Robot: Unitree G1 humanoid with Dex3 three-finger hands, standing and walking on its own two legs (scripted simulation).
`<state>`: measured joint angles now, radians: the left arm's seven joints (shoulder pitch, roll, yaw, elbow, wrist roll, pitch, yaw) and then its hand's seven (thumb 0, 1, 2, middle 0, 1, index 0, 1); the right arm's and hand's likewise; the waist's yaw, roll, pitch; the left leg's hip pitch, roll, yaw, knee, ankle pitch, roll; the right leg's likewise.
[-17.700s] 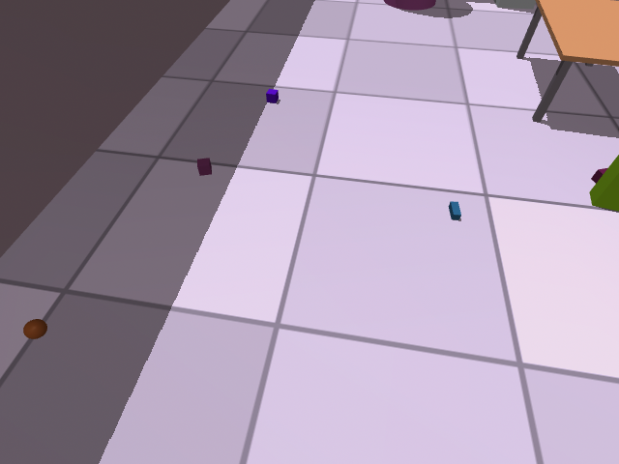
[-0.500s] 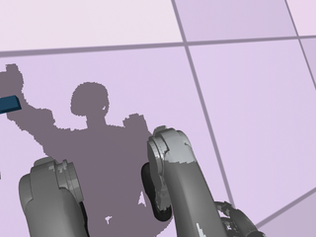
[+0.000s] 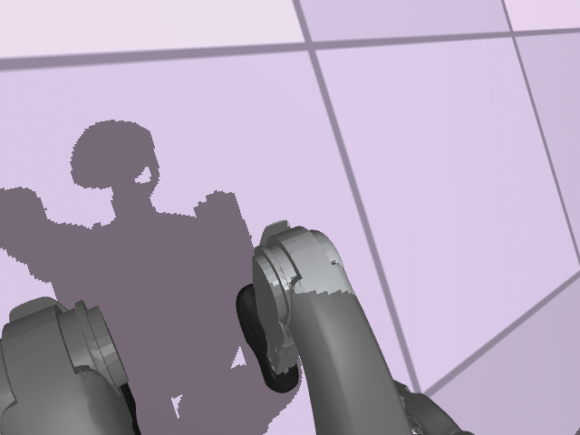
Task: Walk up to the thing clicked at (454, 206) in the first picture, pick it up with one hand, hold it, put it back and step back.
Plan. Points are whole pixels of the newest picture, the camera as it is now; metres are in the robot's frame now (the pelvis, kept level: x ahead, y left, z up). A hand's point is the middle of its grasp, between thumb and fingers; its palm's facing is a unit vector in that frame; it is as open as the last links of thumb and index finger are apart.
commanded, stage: rest palm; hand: left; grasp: from above
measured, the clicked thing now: out of the picture +0.47 +0.32 -0.29
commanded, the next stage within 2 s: close in 0.64 s
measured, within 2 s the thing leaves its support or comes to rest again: neither
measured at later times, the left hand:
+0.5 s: hand out of the picture +0.45 +0.32 -0.25, palm faces -0.45 -0.14 -0.88, open 13.0 cm
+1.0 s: hand out of the picture +0.46 +0.31 -0.26, palm faces -0.44 -0.14 -0.89, open 11.7 cm
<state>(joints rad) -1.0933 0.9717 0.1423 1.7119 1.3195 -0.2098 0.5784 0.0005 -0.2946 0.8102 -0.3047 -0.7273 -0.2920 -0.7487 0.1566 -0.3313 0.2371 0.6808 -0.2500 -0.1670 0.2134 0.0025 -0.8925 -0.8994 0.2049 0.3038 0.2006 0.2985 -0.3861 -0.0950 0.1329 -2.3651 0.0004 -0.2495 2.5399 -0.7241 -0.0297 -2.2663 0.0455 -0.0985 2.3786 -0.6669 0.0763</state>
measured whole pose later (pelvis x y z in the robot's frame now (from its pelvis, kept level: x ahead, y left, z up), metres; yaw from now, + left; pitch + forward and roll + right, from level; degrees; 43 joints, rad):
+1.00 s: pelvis +0.00 +0.01 +0.00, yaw -2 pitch +28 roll -15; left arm -1.10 1.03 0.12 1.78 1.28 -0.18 0.64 0.00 -0.11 0.65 -0.41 -0.68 -0.42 -0.68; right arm 0.11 -0.36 0.30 0.66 -0.27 -0.25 0.28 0.00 -0.90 -0.90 0.20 0.30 0.20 0.30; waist -0.41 -0.14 0.20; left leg -2.34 0.01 -0.29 2.56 -0.73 -0.02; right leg -2.22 0.06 -0.13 2.36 -0.66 0.09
